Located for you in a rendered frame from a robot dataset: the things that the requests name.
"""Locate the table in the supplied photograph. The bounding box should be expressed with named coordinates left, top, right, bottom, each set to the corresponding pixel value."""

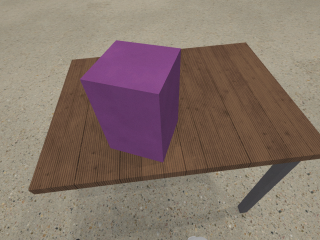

left=28, top=42, right=320, bottom=213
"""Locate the carton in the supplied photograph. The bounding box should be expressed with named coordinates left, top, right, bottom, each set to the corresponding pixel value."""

left=80, top=40, right=181, bottom=163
